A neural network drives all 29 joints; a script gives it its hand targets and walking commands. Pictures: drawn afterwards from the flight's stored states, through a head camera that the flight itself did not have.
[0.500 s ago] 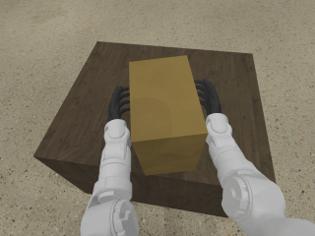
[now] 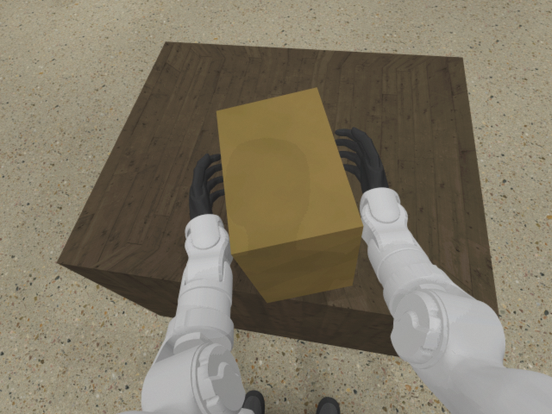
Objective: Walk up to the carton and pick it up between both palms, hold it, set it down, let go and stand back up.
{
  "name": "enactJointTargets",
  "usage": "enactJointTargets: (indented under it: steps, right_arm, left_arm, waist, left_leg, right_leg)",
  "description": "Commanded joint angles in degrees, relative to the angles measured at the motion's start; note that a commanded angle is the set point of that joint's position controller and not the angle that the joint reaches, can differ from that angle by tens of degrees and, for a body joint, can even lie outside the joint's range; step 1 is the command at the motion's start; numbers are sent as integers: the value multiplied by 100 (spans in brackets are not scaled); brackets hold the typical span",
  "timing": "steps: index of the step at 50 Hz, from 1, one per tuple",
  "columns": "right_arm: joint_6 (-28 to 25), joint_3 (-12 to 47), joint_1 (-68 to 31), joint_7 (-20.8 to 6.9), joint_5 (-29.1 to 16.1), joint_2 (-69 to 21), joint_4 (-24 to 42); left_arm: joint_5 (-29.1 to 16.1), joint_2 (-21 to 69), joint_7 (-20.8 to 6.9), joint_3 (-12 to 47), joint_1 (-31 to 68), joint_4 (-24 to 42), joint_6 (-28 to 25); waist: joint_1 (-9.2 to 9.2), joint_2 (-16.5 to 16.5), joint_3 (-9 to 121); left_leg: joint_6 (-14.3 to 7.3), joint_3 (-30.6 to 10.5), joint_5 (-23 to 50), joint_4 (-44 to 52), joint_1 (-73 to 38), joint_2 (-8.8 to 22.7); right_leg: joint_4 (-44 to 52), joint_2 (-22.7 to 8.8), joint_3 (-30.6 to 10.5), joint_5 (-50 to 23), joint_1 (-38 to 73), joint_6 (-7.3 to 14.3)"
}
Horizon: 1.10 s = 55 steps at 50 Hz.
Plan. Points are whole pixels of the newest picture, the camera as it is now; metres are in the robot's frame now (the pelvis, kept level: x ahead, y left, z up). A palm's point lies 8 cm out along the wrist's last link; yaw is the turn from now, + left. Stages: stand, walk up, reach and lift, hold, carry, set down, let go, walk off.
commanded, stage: set down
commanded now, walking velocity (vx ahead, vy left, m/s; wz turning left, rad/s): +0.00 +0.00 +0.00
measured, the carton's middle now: (289, 205) +0.42 +0.07 -0.05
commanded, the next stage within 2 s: none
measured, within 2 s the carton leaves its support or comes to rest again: neither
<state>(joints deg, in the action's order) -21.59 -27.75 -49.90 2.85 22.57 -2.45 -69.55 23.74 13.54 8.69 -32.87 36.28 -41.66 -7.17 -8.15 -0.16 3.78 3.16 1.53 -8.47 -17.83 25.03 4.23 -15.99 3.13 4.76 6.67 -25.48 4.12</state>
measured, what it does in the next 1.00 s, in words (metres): stands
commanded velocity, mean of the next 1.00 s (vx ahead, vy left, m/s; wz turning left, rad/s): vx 0.00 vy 0.00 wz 0.00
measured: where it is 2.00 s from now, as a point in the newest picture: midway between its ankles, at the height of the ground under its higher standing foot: outside the picture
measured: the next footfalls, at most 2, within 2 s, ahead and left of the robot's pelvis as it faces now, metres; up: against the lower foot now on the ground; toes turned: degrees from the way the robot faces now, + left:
none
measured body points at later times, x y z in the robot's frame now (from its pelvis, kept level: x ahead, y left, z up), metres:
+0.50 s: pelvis -0.01 +0.00 +0.00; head +0.11 +0.00 +0.43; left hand +0.38 +0.19 +0.01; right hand +0.45 -0.06 +0.02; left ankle -0.02 +0.15 -0.74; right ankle -0.01 -0.07 -0.74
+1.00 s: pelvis +0.00 +0.00 +0.00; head +0.11 +0.01 +0.43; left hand +0.38 +0.18 +0.01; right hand +0.45 -0.06 +0.01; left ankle -0.02 +0.15 -0.74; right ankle -0.01 -0.07 -0.74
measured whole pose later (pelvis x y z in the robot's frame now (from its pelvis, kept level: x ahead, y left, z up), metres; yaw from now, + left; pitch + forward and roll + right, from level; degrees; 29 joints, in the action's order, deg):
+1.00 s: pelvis +0.00 +0.00 +0.00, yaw -1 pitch +18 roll +0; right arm -24.9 -36.0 -50.3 0.6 29.5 -2.3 -70.4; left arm 28.5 15.7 9.1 -35.7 37.6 -41.3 -12.1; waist -7.8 1.3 4.1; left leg 2.5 2.6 -8.3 -18.6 28.2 4.0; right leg -17.6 2.8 4.1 6.8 -29.2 4.0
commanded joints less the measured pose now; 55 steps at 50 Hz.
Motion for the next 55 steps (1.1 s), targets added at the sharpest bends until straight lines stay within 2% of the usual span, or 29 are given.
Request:
enactJointTargets:
  steps: [1, 8, 14, 19, 28, 30, 40, 43, 45, 48, 53, 55]
  right_arm:
    - [-164, 1044, -2634, -658, 473, -2711, -176]
    - [-188, 924, -2612, -680, 596, -2684, -429]
    - [-172, 757, -2663, -706, 690, -2609, -483]
    - [-129, 487, -2589, -732, 833, -2534, -640]
    - [-140, 292, -2506, -743, 983, -2530, -636]
    - [-150, 228, -2508, -752, 1021, -2496, -605]
    - [-245, 221, -2306, -761, 1062, -2453, -560]
    - [-310, 235, -2309, -745, 1069, -2429, -524]
    - [-316, 228, -2280, -747, 1083, -2433, -480]
    - [-270, 162, -2152, -767, 1088, -2384, -565]
    - [-338, 260, -2105, -744, 1074, -2424, -482]
    - [-350, 251, -2105, -730, 1085, -2442, -476]
  left_arm:
    - [135, 2415, -351, 1647, 3280, 395, -550]
    - [209, 2331, -341, 1428, 3148, 106, -628]
    - [316, 2228, -333, 1195, 3111, -50, -645]
    - [386, 2232, -291, 1148, 3114, 18, -637]
    - [532, 2176, -305, 1000, 2962, -49, -625]
    - [578, 2197, -308, 992, 2885, -61, -599]
    - [643, 2207, -288, 1046, 2563, 7, -608]
    - [645, 2225, -301, 1056, 2457, -47, -647]
    - [678, 2183, -295, 987, 2371, -103, -658]
    - [734, 2207, -271, 1004, 2297, -84, -617]
    - [762, 2129, -318, 918, 2166, -156, -686]
    - [750, 2128, -333, 903, 2190, -193, -740]
  waist:
    - [-32, 317, 3811]
    - [-117, 445, 3689]
    - [-181, 513, 3495]
    - [-152, 450, 3467]
    - [-123, 516, 3231]
    - [-129, 445, 3164]
    - [-97, 450, 3090]
    - [-100, 469, 3029]
    - [-142, 516, 2942]
    - [-135, 386, 2867]
    - [-145, 472, 2834]
    - [-133, 495, 2858]
  left_leg:
    - [-144, 645, 2385, -228, -188, -330]
    - [-219, 679, 2187, -204, 153, -348]
    - [-282, 710, 1928, -142, 263, -359]
    - [-273, 719, 1935, -167, 111, -340]
    - [-365, 744, 1721, -116, 250, -351]
    - [-366, 737, 1645, -79, 221, -346]
    - [-381, 703, 1953, -194, 72, -322]
    - [-403, 705, 1855, -174, 219, -340]
    - [-430, 697, 1768, -157, 246, -333]
    - [-397, 667, 1888, -194, 60, -313]
    - [-458, 689, 1823, -175, 323, -349]
    - [-463, 682, 1748, -163, 398, -348]
  right_leg:
    - [-674, -179, -28, -2709, 3100, -346]
    - [-731, -204, -74, -2663, 3103, -369]
    - [-685, -234, -112, -2311, 3044, -385]
    - [-584, -176, -76, -1839, 2751, -303]
    - [-549, -233, -133, -1637, 2718, -327]
    - [-526, -240, -125, -1502, 2657, -316]
    - [-483, -217, -121, -1506, 2443, -270]
    - [-497, -226, -141, -1525, 2479, -277]
    - [-487, -220, -150, -1342, 2434, -269]
    - [-405, -195, -127, -1102, 2183, -197]
    - [-485, -264, -194, -1473, 2423, -267]
    - [-500, -256, -198, -1402, 2432, -268]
